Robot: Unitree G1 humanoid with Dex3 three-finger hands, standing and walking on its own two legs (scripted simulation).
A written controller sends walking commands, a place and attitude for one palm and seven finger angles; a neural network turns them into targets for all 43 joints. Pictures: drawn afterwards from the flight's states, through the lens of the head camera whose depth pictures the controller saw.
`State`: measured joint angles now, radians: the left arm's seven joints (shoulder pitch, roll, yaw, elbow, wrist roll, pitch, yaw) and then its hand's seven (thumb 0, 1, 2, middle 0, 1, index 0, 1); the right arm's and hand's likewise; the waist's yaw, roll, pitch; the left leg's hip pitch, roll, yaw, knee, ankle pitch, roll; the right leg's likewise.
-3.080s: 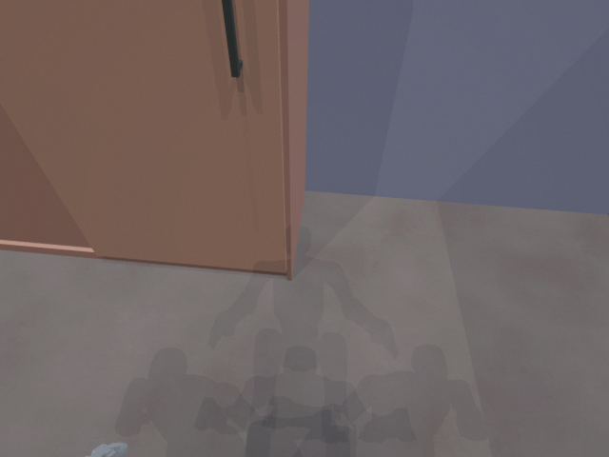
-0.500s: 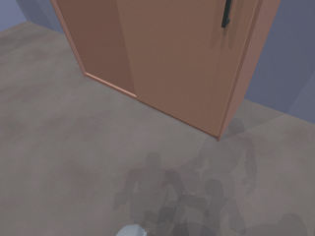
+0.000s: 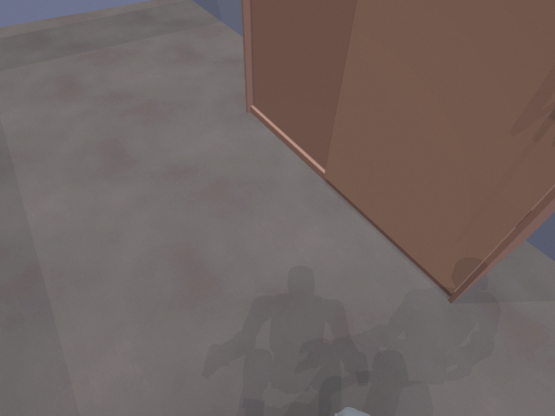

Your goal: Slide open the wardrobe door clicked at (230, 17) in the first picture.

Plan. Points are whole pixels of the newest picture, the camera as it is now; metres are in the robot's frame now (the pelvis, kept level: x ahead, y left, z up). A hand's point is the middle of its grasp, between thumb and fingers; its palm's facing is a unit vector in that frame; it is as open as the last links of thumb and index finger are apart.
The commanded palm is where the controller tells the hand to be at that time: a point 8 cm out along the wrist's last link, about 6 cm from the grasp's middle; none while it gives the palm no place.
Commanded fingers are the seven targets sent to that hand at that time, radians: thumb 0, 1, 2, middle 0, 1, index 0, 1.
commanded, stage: walk to a spot facing it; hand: right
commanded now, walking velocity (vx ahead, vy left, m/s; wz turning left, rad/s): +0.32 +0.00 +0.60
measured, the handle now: out of the picture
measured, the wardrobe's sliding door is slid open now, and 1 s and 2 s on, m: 0.00 0.00 0.00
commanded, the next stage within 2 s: turn to face it in 0.94 s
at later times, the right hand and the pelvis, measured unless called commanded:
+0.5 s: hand (396, 345) +0.29 -0.20 -0.17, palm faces -0.29 +0.94 -0.16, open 7.4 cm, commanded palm none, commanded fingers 0.00 -0.90 -0.90 0.20 0.30 0.20 0.30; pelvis +0.15 -0.04 +0.00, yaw +19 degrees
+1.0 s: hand (316, 250) +0.49 -0.05 -0.16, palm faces -0.50 +0.84 -0.23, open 7.3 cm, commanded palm none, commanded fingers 0.00 -0.90 -0.90 0.20 0.30 0.20 0.30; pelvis +0.33 +0.08 +0.00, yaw +33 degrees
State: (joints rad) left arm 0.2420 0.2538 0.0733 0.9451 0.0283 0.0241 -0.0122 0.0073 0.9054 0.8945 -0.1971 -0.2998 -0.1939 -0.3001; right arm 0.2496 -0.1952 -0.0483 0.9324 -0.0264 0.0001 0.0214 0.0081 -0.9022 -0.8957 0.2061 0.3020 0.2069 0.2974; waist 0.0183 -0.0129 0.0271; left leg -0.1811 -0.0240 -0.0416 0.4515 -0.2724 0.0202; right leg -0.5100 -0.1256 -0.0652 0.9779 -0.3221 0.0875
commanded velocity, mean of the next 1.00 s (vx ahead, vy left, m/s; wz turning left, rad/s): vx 0.30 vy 0.00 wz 0.53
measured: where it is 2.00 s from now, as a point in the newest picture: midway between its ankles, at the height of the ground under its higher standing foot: (249, 356)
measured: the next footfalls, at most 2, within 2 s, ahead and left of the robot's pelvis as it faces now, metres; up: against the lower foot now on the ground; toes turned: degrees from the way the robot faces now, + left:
right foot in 0.16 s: +0.15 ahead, -0.14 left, +0.00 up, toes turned +0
left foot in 0.70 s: +0.33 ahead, +0.16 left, +0.00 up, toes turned +34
